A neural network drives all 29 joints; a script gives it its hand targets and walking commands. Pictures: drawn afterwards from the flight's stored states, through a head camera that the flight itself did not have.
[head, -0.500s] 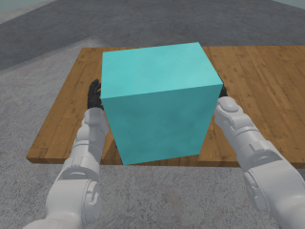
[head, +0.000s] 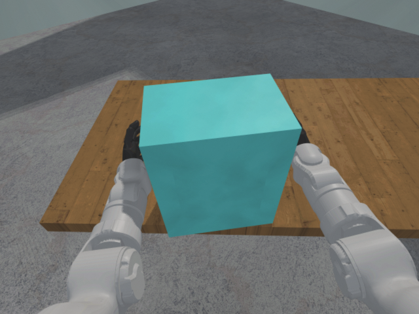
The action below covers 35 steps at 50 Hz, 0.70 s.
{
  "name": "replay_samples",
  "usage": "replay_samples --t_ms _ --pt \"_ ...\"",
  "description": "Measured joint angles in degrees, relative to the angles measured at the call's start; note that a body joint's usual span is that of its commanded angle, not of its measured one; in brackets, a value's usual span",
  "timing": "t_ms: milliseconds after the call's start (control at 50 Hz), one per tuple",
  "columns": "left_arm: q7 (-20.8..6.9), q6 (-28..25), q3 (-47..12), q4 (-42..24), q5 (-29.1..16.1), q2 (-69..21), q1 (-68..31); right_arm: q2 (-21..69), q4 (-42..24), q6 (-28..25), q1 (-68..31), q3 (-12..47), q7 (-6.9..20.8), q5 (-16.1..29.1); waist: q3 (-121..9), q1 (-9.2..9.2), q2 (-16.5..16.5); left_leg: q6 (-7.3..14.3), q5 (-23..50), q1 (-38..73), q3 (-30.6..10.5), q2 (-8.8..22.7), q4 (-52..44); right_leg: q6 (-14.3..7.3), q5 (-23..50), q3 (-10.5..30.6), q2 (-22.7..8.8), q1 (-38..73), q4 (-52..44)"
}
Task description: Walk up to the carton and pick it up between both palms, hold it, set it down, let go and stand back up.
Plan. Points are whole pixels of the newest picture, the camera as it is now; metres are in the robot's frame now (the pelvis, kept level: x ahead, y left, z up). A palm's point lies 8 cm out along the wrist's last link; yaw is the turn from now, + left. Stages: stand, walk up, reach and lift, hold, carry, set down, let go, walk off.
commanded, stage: reach and lift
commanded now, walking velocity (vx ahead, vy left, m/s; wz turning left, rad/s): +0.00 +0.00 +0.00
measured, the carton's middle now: (215, 162) +0.39 +0.02 +0.08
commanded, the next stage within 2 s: none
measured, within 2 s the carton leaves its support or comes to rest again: leaves its support in 0.14 s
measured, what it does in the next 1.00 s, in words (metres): stands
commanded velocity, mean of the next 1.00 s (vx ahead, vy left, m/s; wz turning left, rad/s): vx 0.00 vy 0.00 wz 0.00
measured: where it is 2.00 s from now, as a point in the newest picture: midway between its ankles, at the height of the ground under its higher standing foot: outside the picture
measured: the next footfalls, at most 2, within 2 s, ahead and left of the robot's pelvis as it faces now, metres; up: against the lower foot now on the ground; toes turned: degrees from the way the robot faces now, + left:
none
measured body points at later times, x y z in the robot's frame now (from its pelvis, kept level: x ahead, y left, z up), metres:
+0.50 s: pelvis +0.00 +0.00 +0.00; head -0.03 +0.00 +0.45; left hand +0.40 +0.19 +0.12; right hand +0.41 -0.15 +0.13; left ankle +0.02 +0.14 -0.74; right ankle +0.01 -0.13 -0.74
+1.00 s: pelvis -0.01 +0.00 +0.00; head -0.04 +0.01 +0.45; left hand +0.39 +0.20 +0.16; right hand +0.41 -0.13 +0.18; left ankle +0.02 +0.14 -0.74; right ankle +0.01 -0.13 -0.74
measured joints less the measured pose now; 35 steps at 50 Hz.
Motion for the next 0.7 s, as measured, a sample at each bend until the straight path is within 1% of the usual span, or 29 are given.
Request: replay_samples --t_ms 280,420,500,540,620,700 --pt "0.32 -0.59 -0.33 0.52 0.0 0.01 -0.7 -0.01 -0.01 -0.9 0.17 -0.53 -0.22 0.0 -1.3 0.0 0.0 0.0 0.29 0.0 0.0 0.0 0.0 0.0 0.31 0.0 0.0 0.0 -0.02" --pt "0.33 1.51 -0.18 -0.54 0.0 0.01 -1.03 0.0 0.01 0.08 -0.06 -0.74 -0.26 0.0 -1.3 0.01 0.0 0.0 0.3 0.0 0.0 0.0 0.0 0.0 0.32 0.0 0.0 0.01 -0.03" --pt "0.59 3.87 -0.75 -3.46 0.01 0.11 -0.81 0.0 -0.22 0.13 -0.19 -0.74 -0.27 0.11 -1.31 0.01 0.0 0.0 0.3 0.0 0.0 0.0 0.0 0.0 0.32 0.0 0.0 0.01 -0.04" --pt "0.65 5.1 -1.07 -5.47 0.0 0.27 -0.62 0.0 -1.27 0.53 -0.21 -0.75 -0.48 0.89 -1.38 0.01 0.0 0.0 0.31 0.0 0.0 0.0 0.0 0.0 0.32 0.0 0.0 0.01 -0.04" --pt "0.6 7.31 -1.28 -9.86 0.0 0.57 -0.12 0.0 -4.59 2.16 -0.34 -0.74 -1.23 2.31 -1.65 0.01 0.0 0.0 0.33 0.0 0.0 0.0 0.0 0.0 0.39 0.0 0.0 0.04 -0.1" --pt "0.33 10.04 -0.24 -11.9 0.0 0.56 -0.28 0.0 -5.22 4.48 -1.54 -0.73 -1.31 2.37 -1.69 0.01 0.0 0.02 0.43 0.0 -0.01 0.0 0.0 0.0 0.63 0.0 0.0 0.17 -0.38"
